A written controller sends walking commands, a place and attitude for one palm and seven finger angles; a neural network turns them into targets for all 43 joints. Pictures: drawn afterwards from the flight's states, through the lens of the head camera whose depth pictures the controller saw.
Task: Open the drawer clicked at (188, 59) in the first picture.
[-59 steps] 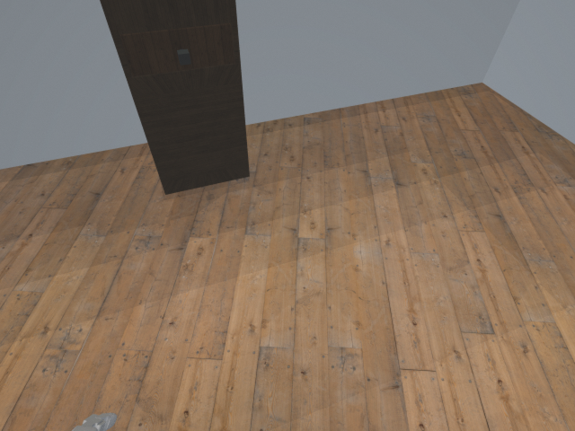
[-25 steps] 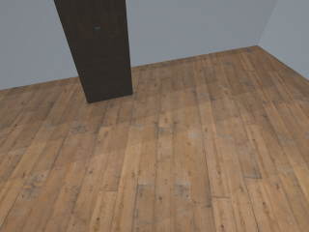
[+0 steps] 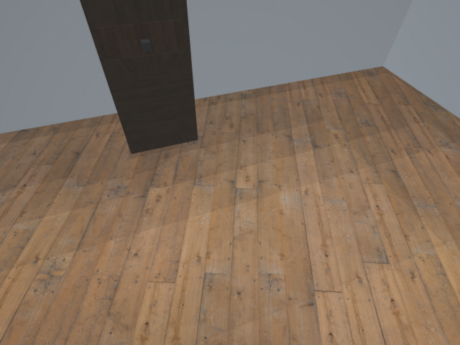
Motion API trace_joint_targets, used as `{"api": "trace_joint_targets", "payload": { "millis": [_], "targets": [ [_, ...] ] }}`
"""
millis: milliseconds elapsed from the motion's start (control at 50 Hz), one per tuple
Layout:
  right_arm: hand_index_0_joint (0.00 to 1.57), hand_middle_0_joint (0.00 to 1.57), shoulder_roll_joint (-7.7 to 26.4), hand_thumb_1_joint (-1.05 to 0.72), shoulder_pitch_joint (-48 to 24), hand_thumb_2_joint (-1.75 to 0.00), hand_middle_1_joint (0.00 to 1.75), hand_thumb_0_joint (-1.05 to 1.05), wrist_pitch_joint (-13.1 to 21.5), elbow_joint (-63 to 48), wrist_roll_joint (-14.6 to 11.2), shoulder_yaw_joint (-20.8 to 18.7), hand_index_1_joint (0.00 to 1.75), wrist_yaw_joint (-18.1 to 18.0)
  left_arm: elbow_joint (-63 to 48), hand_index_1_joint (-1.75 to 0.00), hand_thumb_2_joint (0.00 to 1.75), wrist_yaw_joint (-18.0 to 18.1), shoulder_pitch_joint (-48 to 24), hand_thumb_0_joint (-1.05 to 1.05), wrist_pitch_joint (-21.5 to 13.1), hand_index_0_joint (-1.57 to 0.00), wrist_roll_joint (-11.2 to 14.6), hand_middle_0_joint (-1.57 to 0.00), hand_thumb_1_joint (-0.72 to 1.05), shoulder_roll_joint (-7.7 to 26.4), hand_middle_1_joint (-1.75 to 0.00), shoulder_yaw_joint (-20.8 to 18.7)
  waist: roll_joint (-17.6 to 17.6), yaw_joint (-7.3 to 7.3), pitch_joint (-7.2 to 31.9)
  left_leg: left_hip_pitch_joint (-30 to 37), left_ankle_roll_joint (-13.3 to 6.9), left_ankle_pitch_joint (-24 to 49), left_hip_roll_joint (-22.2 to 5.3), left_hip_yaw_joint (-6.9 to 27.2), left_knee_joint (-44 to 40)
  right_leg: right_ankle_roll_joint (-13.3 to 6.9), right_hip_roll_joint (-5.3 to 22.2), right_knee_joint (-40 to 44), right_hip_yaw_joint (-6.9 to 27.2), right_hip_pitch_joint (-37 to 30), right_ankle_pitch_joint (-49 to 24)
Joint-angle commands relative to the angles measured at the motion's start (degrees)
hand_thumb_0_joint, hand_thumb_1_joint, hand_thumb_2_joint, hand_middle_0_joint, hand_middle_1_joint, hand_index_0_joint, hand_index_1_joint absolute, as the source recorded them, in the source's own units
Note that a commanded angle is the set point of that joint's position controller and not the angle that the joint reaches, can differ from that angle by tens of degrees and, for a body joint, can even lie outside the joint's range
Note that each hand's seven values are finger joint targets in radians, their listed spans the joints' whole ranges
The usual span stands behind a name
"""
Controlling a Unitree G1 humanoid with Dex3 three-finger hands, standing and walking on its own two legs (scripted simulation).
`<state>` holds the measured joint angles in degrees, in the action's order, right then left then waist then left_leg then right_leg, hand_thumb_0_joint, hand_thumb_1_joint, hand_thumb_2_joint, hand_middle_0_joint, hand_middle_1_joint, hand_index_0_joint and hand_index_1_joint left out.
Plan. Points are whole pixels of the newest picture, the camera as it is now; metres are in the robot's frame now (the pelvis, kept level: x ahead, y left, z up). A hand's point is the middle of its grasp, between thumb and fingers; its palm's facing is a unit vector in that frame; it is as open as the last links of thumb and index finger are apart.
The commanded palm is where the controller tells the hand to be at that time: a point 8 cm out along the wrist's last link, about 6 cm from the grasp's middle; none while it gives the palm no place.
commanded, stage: look at it before walking up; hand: left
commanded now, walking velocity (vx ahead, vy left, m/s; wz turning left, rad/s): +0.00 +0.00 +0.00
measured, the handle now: (145, 43) +1.34 +0.47 -0.09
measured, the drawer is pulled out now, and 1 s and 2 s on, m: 0.00 0.00 0.00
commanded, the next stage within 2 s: walk to a spot facing it in 0.36 s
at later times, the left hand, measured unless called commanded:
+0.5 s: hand out of the picture +0.08 +0.24 -0.16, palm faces -0.02 -0.95 -0.33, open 7.4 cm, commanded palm none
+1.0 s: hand (147, 339) +0.17 +0.18 -0.19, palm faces -0.07 -0.99 -0.15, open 7.4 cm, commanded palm none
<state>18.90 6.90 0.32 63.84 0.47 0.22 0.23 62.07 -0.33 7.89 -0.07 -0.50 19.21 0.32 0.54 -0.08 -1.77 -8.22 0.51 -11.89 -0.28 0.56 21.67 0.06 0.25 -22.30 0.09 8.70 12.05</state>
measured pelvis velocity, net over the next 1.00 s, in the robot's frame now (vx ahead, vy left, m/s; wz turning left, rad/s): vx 0.13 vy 0.01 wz -0.05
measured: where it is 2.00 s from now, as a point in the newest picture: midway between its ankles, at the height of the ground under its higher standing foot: (242, 270)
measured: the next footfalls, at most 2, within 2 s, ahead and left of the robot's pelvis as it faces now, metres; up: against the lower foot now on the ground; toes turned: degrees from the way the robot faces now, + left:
right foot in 1.12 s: +0.34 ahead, -0.14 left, +0.00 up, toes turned -11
left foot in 1.62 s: +0.53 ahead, +0.09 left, +0.00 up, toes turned +11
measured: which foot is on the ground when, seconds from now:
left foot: down 0.00-1.00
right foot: down 0.00-0.80, up 0.82-1.00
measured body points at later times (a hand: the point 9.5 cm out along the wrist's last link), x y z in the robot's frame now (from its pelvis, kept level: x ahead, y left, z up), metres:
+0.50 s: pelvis +0.01 +0.00 +0.00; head +0.01 +0.00 +0.45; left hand +0.08 +0.29 -0.13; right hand +0.09 -0.30 -0.13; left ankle +0.00 +0.13 -0.75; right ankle +0.00 -0.12 -0.75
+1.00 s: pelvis +0.13 +0.01 -0.01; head +0.16 +0.01 +0.44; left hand +0.17 +0.23 -0.17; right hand -0.02 -0.19 -0.15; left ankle +0.00 +0.13 -0.75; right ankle +0.17 -0.12 -0.69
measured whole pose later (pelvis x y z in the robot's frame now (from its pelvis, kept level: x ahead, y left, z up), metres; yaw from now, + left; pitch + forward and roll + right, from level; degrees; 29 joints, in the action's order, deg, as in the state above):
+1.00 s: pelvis +0.13 +0.01 -0.01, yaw -3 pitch +0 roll -1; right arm 6.5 29.6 4.2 67.9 1.5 -0.2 -1.8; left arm 61.4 -2.0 13.8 0.6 -1.0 10.7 -2.4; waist 0.8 2.8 -3.3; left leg 3.6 0.1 -23.4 -1.8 -3.4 20.1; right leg -1.3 3.4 -56.1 -4.9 30.2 21.4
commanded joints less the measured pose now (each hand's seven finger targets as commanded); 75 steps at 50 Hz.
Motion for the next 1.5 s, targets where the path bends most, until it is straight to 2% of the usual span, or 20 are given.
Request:
{"api": "trace_joint_targets", "payload": {
  "millis": [0, 440, 480, 600, 720, 740, 780, 800, 840, 920, 1000, 1060, 1080, 1100, 1120, 1140, 1200, 1260, 1320, 1480],
  "targets": [
    [0.2, 0.2, 12.0, -0.9, -2.6, -0.9, 0.3, 0.0, 1.6, -3.7, -0.1, -2.2, 0.3, -0.9, -3.7, -0.3, 0.9, 1.0, -2.2, 0.0, -1.3, -0.2, -0.1, -0.2, 0.9, 11.8, -0.3, -2.1, -0.4, -0.12, 3.9, 0.7, -2.2, 7.7, -6.5, 5.0, -3.3, -1.6, 6.6, 3.6, 5.5, -0.7, -6.7],
    [0.2, 0.2, 12.2, -0.9, -3.3, -0.9, 0.3, 0.0, 1.5, -3.7, 0.0, -2.1, 0.3, -1.0, -3.3, -0.3, 0.9, 1.1, -2.2, 0.0, -1.4, -0.2, -0.2, -0.2, 0.9, 12.0, -0.3, -2.2, -0.7, -0.12, 3.4, 1.8, -2.0, 9.6, -6.6, 4.7, -4.0, -1.6, 6.8, 4.3, 5.4, -1.3, -9.0],
    [0.2, 0.2, 4.6, -0.9, 0.7, -0.9, 0.3, 0.0, 0.5, -1.9, 0.4, -0.2, 0.3, -0.6, -1.5, -0.3, 0.9, 1.3, 2.3, 0.0, -0.3, -0.2, -0.1, -0.2, 0.9, 4.7, -0.3, -0.6, -0.1, -0.18, 4.1, 1.7, -1.0, 1.2, -5.9, 3.2, -2.7, -0.7, 6.3, 4.3, 5.1, -0.9, 1.4],
    [0.2, 0.2, 4.1, -0.9, 4.0, -0.9, 0.3, 0.0, -0.2, -2.7, 1.1, -1.2, 0.3, -0.1, -1.9, -0.3, 0.9, 0.0, 7.4, 0.0, 0.5, -0.2, -0.9, -0.2, 0.9, 6.2, -0.3, -2.2, 4.0, -0.94, -6.3, -10.9, -1.8, -21.2, -3.0, 1.3, 3.1, -4.1, 6.7, 6.7, 11.4, 5.1, 26.5],
    [0.2, 0.2, 0.5, -0.9, 10.9, -0.9, 0.3, 0.0, 2.2, -2.7, 0.6, -1.6, 0.3, -0.4, -2.2, -0.3, 0.9, 0.3, 10.6, 0.0, -1.2, -0.2, -0.4, -0.2, 0.9, 3.9, -0.3, -3.5, 3.7, 1.27, -4.2, -6.2, -2.3, -10.8, -3.2, -2.4, 7.8, -7.3, 8.8, 0.9, 11.6, 4.9, 12.4],
    [0.2, 0.2, 0.6, -0.9, 13.9, -0.9, 0.3, 0.0, 2.5, -1.7, 0.6, -1.7, 0.3, -0.6, -2.7, -0.3, 0.9, 0.2, 9.9, 0.0, -1.3, -0.2, -0.5, -0.2, 0.9, 2.6, -0.3, -3.4, 0.2, 2.32, -4.6, -1.8, -3.2, -9.3, -5.1, 0.1, 4.2, -6.0, 6.1, -4.1, 8.1, 8.8, 10.0],
    [0.2, 0.2, 5.2, -0.9, 27.3, -0.9, 0.3, 0.0, 3.6, 2.8, 1.3, -3.4, 0.3, -1.5, -5.7, -0.3, 0.9, 0.0, 3.5, 0.0, -2.1, -0.2, -0.5, -0.2, 0.9, -2.8, -0.3, -2.3, -19.0, 7.41, -5.6, 15.3, -10.7, 6.5, -19.8, 21.8, -7.5, -1.7, -2.6, -31.7, -5.3, 29.8, 16.1],
    [0.2, 0.2, 3.9, -0.9, 31.4, -0.9, 0.3, 0.0, 3.7, 4.2, 1.2, -3.1, 0.3, -2.0, -7.5, -0.3, 0.9, 0.4, -0.4, 0.0, -2.8, -0.2, -0.8, -0.2, 0.9, -1.4, -0.3, -2.4, -15.5, 8.26, -7.2, 19.8, -13.2, 21.3, -22.6, 24.0, -6.0, -1.8, -0.2, -38.3, -1.4, 37.0, 20.2],
    [0.2, 0.2, 0.4, -0.9, 30.4, -0.9, 0.3, 0.0, 4.2, 3.8, 1.2, -2.2, 0.3, -2.7, -7.0, -0.3, 0.9, 0.0, -1.2, 0.0, -3.1, -0.2, -0.7, -0.2, 0.9, -2.6, -0.3, -3.0, -7.5, 6.74, -8.1, 19.3, -13.4, 33.9, -22.1, 17.9, -3.4, -2.1, 3.6, -43.1, 0.0, 38.4, 17.8],
    [0.2, 0.2, -1.6, -0.9, 25.8, -0.9, 0.3, 0.0, 5.0, 2.6, 1.0, -2.3, 0.3, -2.9, -7.7, -0.3, 0.9, -1.7, -2.3, 0.0, -1.8, -0.2, -0.6, -0.2, 0.9, -6.1, -0.3, -2.9, -7.5, 3.21, -9.1, 12.0, -10.0, 20.4, -16.7, 6.9, -9.3, -1.0, 5.5, -36.1, -3.3, 33.9, 9.2],
    [0.2, 0.2, -1.9, -0.9, 24.1, -0.9, 0.3, 0.0, 5.1, 3.2, 0.9, -2.3, 0.3, -2.8, -8.3, -0.3, 0.9, -2.0, -2.6, 0.0, -1.6, -0.2, -0.2, -0.2, 0.9, -7.9, -0.3, -2.7, -9.3, 1.14, -7.8, 4.7, -8.2, 26.6, -12.8, -0.9, -9.8, -2.0, 1.6, -19.5, -9.7, 17.4, 2.5],
    [0.2, 0.2, 0.2, -0.9, 22.2, -0.9, 0.3, 0.0, 4.9, 3.4, 0.2, -3.1, 0.3, -2.7, -4.6, -0.3, 0.9, -1.2, 9.8, 0.0, -2.0, -0.2, -0.6, -0.2, 0.9, -5.5, -0.3, -3.9, -7.2, -4.84, -0.5, 4.1, -6.4, 40.1, -13.0, -4.7, 5.0, -4.2, -0.5, -14.1, -9.6, 1.0, -3.2],
    [0.2, 0.2, -0.4, -0.9, 22.1, -0.9, 0.3, 0.0, 4.9, 3.2, 0.1, -3.3, 0.3, -2.4, -2.2, -0.3, 0.9, -0.8, 17.7, 0.0, -2.7, -0.2, -1.1, -0.2, 0.9, -3.0, -0.3, -4.7, -3.4, -8.32, 4.0, -0.1, -4.5, 35.5, -10.5, -5.4, 16.2, -4.7, -0.4, -10.4, -8.3, -10.4, -5.0],
    [0.2, 0.2, -3.1, -0.9, 23.8, -0.9, 0.3, 0.0, 4.8, 2.5, -0.5, -3.0, 0.3, -1.5, -0.5, -0.3, 0.9, 0.2, 24.8, 0.0, -3.4, -0.2, -1.5, -0.2, 0.9, 2.2, -0.3, -6.1, 6.4, -10.78, 10.7, -11.3, -2.8, 15.5, -6.6, -6.9, 32.8, -7.9, 11.0, -7.2, 4.2, -22.7, -0.6],
    [0.2, 0.2, -6.9, -0.9, 27.0, -0.9, 0.3, 0.0, 4.7, 1.1, -0.7, -2.7, 0.3, -1.5, -0.1, -0.3, 0.9, 0.8, 26.3, 0.0, -3.4, -0.2, -1.0, -0.2, 0.9, 7.0, -0.3, -7.2, 16.4, -8.08, 16.1, -21.1, -1.6, -18.5, -0.3, -4.6, 52.2, -13.4, 26.4, 1.2, 30.3, -25.5, 3.5],
    [0.2, 0.2, -6.2, -0.9, 21.8, -0.9, 0.3, 0.0, 4.0, -0.1, -0.6, -2.9, 0.3, -1.4, -1.0, -0.3, 0.9, 0.8, 22.3, 0.0, -3.0, -0.2, 0.1, -0.2, 0.9, 6.6, -0.3, -7.1, 9.5, -7.97, 9.8, -23.7, -3.1, -18.5, -2.9, 0.2, 58.7, -14.4, 26.7, 8.2, 32.9, -17.2, 14.5],
    [0.2, 0.2, -8.4, -0.9, 17.5, -0.9, 0.3, 0.0, 2.9, -0.5, 0.5, -3.3, 0.3, -0.7, -3.9, -0.3, 0.9, 1.1, 8.3, 0.0, -3.4, -0.2, -0.4, -0.2, 0.9, -0.5, -0.3, -4.8, 0.6, -1.09, -4.3, -22.6, -2.9, -7.7, -8.8, 0.7, 56.3, -10.2, 22.0, 11.4, 18.2, 7.7, 18.3],
    [0.2, 0.2, -10.3, -0.9, 21.4, -0.9, 0.3, 0.0, 0.8, 0.4, 1.1, -3.1, 0.3, -0.5, -3.6, -0.3, 0.9, 1.2, 7.7, 0.0, -4.1, -0.2, -0.8, -0.2, 0.9, -3.8, -0.3, -3.5, 2.3, 2.56, -3.7, -19.4, -1.3, -3.6, -8.7, -1.2, 49.9, -7.4, 16.8, 12.5, 5.4, 13.4, 9.0],
    [0.2, 0.2, -9.9, -0.9, 18.9, -0.9, 0.3, 0.0, 0.3, -1.9, 1.2, -3.6, 0.3, 0.1, -3.1, -0.3, 0.9, 1.3, 8.5, 0.0, -4.6, -0.2, -1.0, -0.2, 0.9, -4.5, -0.3, -3.8, 5.1, 3.25, -3.7, -20.9, 0.1, -0.1, -9.6, -2.5, 42.6, -7.9, 15.5, 14.1, 1.0, 13.0, 6.5],
    [0.2, 0.2, -8.5, -0.9, 1.7, -0.9, 0.3, 0.0, 1.8, -8.9, 0.9, -3.3, 0.3, 1.9, -0.9, -0.3, 0.9, 1.2, 16.3, 0.0, -4.9, -0.2, -1.1, -0.2, 0.9, -2.2, -0.3, -3.6, 3.6, -1.59, -6.2, -22.7, -0.5, 0.9, -7.8, -6.6, 19.8, -8.5, 16.6, 11.6, -0.5, 0.1, -2.9]
  ]
}}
